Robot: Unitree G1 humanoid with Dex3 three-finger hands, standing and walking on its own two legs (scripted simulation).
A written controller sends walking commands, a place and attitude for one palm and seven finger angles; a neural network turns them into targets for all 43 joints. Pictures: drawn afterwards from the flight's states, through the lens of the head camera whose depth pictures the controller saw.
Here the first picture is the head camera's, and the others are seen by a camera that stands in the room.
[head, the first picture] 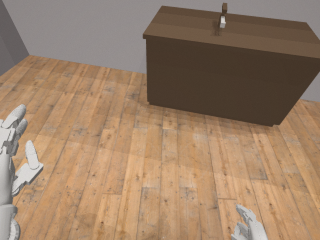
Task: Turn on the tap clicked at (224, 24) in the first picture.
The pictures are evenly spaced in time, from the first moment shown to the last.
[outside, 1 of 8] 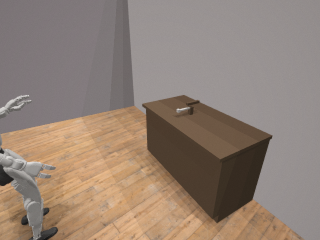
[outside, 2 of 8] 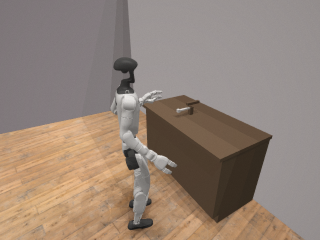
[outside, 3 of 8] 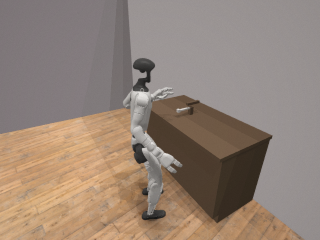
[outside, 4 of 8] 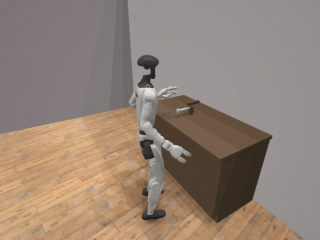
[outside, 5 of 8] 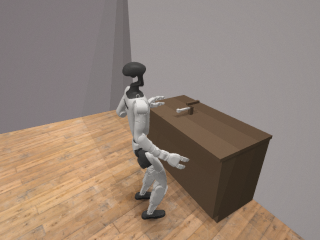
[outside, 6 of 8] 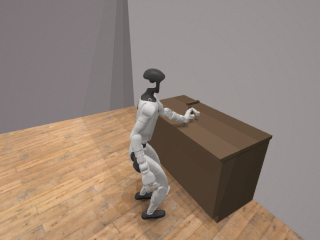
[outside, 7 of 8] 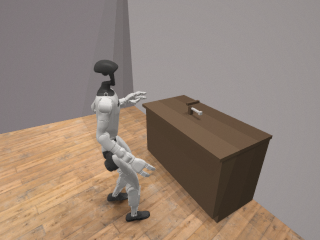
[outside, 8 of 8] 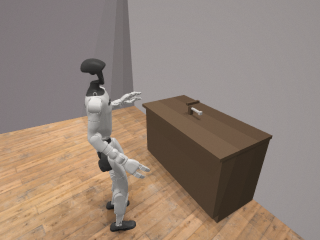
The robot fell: no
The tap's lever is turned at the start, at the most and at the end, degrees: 0 86 86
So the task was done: yes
